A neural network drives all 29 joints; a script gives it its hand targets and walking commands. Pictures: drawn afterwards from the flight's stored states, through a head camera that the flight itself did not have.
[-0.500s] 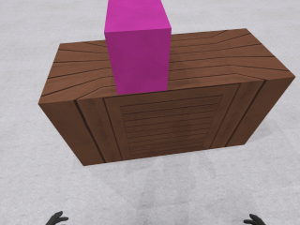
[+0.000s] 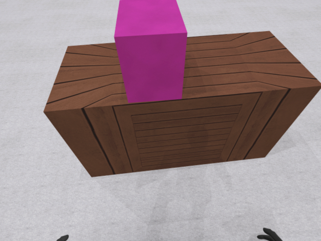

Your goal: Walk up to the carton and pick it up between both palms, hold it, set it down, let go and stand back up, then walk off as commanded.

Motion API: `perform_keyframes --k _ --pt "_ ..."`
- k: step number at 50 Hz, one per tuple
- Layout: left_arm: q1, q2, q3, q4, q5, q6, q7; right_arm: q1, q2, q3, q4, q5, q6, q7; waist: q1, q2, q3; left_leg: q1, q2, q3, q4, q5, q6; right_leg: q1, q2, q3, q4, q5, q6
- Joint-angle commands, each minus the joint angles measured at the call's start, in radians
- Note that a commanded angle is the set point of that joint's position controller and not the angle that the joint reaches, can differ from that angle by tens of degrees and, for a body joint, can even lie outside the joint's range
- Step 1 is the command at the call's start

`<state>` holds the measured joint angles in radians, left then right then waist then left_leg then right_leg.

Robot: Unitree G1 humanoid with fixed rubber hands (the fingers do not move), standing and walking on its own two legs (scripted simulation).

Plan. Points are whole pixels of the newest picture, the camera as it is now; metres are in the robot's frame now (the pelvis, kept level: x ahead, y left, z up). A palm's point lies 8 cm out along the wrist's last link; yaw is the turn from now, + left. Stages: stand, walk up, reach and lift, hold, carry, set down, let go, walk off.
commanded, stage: stand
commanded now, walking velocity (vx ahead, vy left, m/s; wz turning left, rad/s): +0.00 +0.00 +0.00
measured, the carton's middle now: (151, 50) +0.79 +0.05 +0.03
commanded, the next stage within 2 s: none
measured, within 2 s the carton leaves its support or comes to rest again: neither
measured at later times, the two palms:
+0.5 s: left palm out of the picture +0.09 +0.30 -0.11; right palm out of the picture +0.07 -0.29 -0.12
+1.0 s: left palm out of the picture +0.09 +0.29 -0.11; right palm out of the picture +0.08 -0.30 -0.12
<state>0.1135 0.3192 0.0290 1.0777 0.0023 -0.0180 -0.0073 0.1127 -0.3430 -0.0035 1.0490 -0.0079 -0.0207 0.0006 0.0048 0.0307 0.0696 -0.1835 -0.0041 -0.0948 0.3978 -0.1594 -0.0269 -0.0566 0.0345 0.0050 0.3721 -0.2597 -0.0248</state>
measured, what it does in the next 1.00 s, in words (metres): stands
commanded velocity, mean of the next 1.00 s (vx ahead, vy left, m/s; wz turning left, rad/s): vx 0.00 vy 0.00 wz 0.00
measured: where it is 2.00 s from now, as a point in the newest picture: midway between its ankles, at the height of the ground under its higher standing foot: outside the picture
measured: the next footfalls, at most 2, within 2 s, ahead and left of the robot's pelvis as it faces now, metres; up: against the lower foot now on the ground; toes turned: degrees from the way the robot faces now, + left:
none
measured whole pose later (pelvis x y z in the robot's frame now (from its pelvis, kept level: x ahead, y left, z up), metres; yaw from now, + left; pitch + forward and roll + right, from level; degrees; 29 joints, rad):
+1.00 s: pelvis +0.01 +0.00 +0.00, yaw -2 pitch -2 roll +0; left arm 0.11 0.33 0.01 1.13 0.00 -0.02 0.00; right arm 0.10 -0.36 0.01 1.14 0.00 -0.02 -0.01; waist 0.00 0.02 0.05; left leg -0.14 0.01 -0.06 0.33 -0.14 -0.03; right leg -0.02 0.03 0.03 0.30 -0.23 -0.02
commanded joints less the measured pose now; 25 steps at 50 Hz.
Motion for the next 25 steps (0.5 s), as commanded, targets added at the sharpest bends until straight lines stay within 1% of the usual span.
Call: perform_keyframes --k 1,10,25 --pt "-0.048 0.224 0.040 -0.040 -0.004 -0.023 0.012 -0.037 -0.204 -0.038 -0.033 0.003 -0.021 -0.013 -0.005 -0.028 -0.084 0.075 0.105 -0.075 -0.049 0.205 0.051 -0.025 -0.143 0.115 -0.097 0.201 -0.001" --pt "-0.053 0.223 0.031 -0.001 0.000 -0.017 0.013 -0.059 -0.205 -0.031 0.010 0.003 -0.022 -0.016 -0.001 -0.020 -0.082 0.079 0.115 -0.071 -0.084 0.183 0.047 -0.017 -0.141 0.109 -0.115 0.164 0.000" --pt "-0.051 0.231 0.023 0.014 0.001 -0.015 0.017 -0.059 -0.213 -0.030 0.037 0.004 -0.018 -0.017 -0.004 -0.020 -0.086 0.092 0.121 -0.060 -0.095 0.194 0.047 -0.021 -0.145 0.110 -0.120 0.185 -0.001"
